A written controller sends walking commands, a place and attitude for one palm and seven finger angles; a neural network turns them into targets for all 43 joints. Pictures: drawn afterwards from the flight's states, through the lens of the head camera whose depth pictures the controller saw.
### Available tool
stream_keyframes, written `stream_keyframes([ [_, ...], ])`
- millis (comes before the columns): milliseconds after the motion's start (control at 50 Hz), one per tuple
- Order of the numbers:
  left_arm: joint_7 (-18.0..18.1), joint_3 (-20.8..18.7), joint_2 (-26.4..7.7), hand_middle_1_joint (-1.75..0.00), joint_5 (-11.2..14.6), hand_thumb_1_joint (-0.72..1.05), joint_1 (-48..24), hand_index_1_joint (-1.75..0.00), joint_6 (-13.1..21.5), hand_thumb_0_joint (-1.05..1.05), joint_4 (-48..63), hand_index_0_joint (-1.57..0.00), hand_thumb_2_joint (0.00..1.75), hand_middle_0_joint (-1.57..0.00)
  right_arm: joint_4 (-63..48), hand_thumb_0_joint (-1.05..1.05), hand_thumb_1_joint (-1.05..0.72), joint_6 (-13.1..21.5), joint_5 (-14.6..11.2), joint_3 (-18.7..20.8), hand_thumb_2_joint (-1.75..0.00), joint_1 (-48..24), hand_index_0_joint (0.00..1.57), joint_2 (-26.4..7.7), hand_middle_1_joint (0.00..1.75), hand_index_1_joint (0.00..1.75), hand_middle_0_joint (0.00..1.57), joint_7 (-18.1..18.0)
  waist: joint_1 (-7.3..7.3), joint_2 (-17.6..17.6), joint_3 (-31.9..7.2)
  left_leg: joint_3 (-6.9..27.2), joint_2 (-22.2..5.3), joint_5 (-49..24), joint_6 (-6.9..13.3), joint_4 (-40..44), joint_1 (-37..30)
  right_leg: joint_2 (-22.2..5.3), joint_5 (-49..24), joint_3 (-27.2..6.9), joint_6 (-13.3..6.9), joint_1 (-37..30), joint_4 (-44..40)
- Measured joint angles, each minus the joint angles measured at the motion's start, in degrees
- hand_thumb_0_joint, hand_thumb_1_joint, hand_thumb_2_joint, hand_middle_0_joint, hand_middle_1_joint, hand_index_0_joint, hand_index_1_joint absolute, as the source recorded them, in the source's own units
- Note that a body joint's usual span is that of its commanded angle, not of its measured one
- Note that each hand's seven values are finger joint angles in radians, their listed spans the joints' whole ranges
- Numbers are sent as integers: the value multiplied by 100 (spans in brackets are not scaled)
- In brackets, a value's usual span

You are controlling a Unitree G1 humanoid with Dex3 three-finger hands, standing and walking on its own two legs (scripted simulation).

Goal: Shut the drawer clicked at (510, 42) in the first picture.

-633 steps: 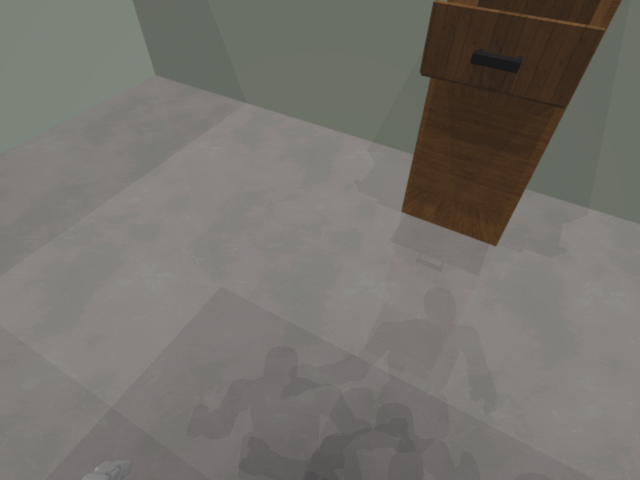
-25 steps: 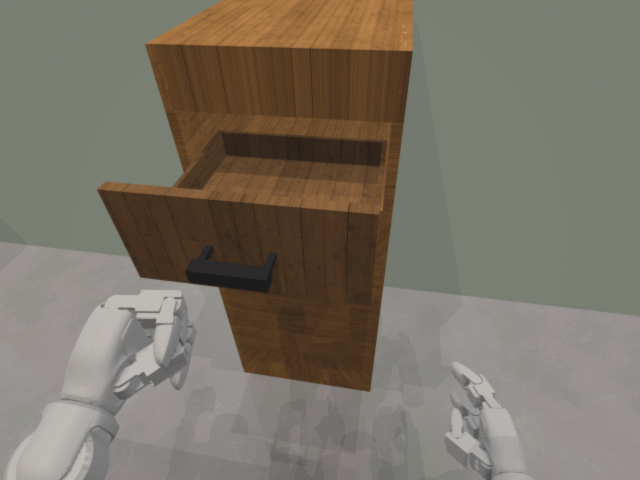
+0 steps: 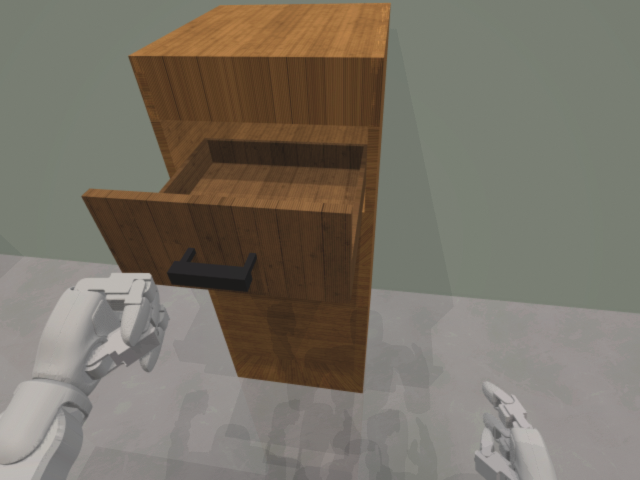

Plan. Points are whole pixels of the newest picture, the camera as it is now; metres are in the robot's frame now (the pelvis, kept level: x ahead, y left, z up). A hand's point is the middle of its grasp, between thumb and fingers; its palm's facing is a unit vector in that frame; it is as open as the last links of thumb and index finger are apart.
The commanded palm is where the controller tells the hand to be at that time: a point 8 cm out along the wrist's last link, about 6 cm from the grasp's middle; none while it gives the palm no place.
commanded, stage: bring the fist close to the handle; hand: left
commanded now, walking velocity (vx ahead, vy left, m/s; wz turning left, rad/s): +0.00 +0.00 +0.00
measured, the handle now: (215, 266) +0.38 +0.20 +0.09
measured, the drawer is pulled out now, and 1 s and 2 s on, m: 0.25 0.25 0.25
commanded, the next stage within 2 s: push the drawer shut in 1.48 s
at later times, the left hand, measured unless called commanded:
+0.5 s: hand (172, 330) +0.22 +0.19 +0.14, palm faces +0.01 -1.00 -0.08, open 3.3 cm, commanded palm +0.20 +0.24 +0.14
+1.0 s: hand (213, 324) +0.27 +0.17 +0.10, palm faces -0.02 -1.00 -0.05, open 3.3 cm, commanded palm +0.24 +0.23 +0.09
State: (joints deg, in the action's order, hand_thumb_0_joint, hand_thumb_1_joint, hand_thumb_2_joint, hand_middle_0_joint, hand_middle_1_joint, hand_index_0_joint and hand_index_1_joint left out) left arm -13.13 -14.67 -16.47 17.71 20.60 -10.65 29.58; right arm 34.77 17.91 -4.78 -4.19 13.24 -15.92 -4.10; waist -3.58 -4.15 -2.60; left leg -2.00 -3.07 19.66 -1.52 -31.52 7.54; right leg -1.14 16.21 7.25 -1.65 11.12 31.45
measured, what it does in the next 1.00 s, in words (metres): stands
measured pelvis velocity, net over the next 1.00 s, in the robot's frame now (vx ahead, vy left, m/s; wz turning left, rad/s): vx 0.00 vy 0.02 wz -0.02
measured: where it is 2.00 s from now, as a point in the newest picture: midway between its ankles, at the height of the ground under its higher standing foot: outside the picture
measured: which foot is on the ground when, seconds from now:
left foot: down 0.00-1.00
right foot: down 0.00-1.00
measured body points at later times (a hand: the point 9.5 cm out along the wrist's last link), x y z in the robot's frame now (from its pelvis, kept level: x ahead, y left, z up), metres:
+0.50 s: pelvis +0.00 +0.01 +0.00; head -0.03 -0.02 +0.45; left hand +0.22 +0.24 +0.15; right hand +0.19 -0.22 -0.06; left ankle -0.02 +0.14 -0.73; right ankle +0.02 -0.10 -0.73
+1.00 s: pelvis +0.00 +0.02 -0.01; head +0.00 +0.00 +0.44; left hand +0.26 +0.22 +0.10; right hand +0.17 -0.20 -0.09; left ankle -0.02 +0.14 -0.73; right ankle +0.02 -0.10 -0.73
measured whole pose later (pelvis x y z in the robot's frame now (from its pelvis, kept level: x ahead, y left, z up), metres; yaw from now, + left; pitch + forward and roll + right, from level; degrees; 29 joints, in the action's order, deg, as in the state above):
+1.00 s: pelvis +0.00 +0.02 -0.01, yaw -1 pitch +1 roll +0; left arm -8.7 -5.6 -10.2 10.8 8.4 5.5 2.9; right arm 36.5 16.5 -1.8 -3.2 13.6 -13.5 -2.3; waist -1.0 -2.3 -1.4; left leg -3.7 -1.2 20.8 0.1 -34.6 14.8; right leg -3.1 17.1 5.2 -0.1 19.4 35.5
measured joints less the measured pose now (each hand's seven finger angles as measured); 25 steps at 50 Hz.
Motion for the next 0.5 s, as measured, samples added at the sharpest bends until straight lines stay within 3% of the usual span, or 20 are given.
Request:
stream_keyframes([
  [200,-197,-160,-1,-160,152,89,-78,-160,165,2,-446,-141,90,-140,97,1,-90,183,-5,-9,-90,14,20,2,30,30,20,-40,25,-63,-19,3,-36,2,-26,-18,40,36,-1,1,-23,38,6],
  [500,-82,251,232,-160,-160,89,-474,-160,809,2,-1328,-141,90,-140,207,1,-90,274,144,51,-90,26,20,66,30,30,20,10,97,57,85,-16,52,32,41,-98,231,-55,24,-31,42,239,107],
])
